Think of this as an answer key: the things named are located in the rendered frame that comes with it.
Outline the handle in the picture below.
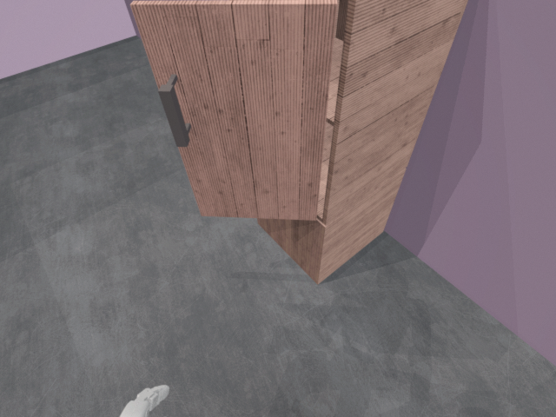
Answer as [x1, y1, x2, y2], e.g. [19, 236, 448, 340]
[158, 74, 191, 147]

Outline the cupboard door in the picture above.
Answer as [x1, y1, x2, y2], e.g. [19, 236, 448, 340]
[130, 0, 337, 221]

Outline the left robot hand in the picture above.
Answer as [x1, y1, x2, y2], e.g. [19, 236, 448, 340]
[120, 385, 169, 417]

